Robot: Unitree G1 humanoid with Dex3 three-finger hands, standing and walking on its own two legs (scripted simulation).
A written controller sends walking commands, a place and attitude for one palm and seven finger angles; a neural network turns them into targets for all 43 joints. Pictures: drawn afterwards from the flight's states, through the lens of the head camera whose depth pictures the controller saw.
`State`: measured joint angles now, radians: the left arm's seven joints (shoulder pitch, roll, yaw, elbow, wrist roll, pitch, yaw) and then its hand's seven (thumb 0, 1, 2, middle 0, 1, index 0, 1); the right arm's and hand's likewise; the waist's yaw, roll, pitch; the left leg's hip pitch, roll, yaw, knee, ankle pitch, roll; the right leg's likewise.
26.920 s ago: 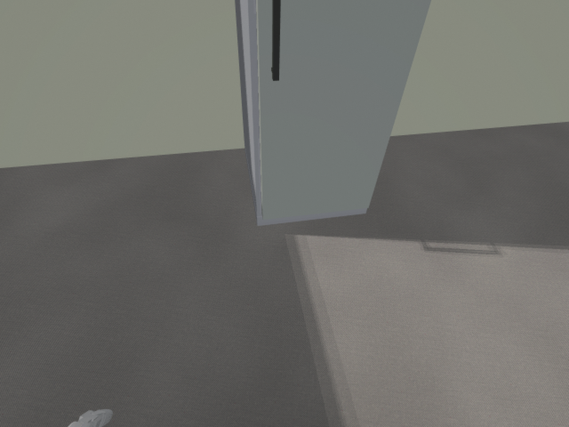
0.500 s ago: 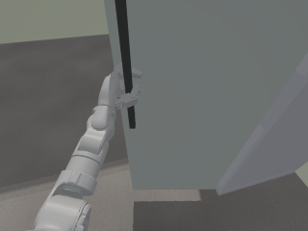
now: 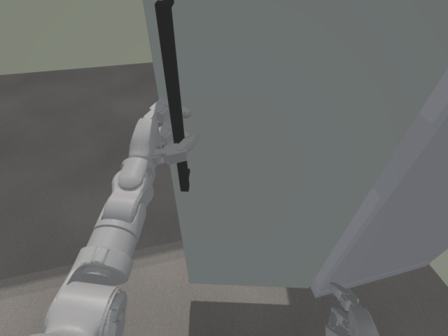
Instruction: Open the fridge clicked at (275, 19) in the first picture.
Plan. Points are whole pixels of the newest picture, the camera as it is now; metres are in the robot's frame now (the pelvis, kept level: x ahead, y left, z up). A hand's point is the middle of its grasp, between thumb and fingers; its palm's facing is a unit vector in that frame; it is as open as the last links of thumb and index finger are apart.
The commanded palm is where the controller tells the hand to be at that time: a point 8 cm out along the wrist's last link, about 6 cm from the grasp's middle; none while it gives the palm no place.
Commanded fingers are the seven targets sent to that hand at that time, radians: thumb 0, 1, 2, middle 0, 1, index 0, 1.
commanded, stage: loosen the grip on the handle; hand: left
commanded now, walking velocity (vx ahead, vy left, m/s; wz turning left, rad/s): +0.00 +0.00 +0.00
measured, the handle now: (178, 114) +0.45 +0.10 +0.19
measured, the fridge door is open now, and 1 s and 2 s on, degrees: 73 72 72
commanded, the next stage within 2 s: slip the hand off the handle in 0.40 s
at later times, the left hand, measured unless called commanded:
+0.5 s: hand (175, 149) +0.41 +0.11 +0.15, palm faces -0.05 -0.99 -0.11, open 14.5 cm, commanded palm +0.39 +0.16 +0.14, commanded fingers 0.00 -0.55 0.20 -0.25 -1.15 -0.25 -1.15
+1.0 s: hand (139, 155) +0.40 +0.18 +0.13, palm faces -0.08 -0.99 -0.12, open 14.7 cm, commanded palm +0.38 +0.22 +0.14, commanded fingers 0.00 -0.55 0.20 -0.25 -1.15 -0.25 -1.15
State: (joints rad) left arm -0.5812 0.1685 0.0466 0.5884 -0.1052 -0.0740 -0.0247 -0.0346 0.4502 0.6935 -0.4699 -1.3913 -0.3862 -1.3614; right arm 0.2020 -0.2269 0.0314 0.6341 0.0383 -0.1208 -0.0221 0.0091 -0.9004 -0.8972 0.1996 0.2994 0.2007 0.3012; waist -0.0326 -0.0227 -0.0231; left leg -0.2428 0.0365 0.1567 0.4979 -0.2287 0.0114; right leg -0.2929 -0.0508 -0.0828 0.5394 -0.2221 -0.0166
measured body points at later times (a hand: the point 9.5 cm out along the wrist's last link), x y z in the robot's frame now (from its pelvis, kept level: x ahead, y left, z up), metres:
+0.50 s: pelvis +0.04 -0.03 +0.00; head +0.05 -0.04 +0.45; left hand +0.40 +0.16 +0.15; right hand +0.18 -0.28 -0.10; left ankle +0.03 +0.11 -0.73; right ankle +0.04 -0.11 -0.73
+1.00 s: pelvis +0.04 +0.01 +0.00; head +0.04 +0.01 +0.45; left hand +0.40 +0.23 +0.14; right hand +0.17 -0.23 -0.10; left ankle +0.03 +0.11 -0.73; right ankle +0.04 -0.11 -0.73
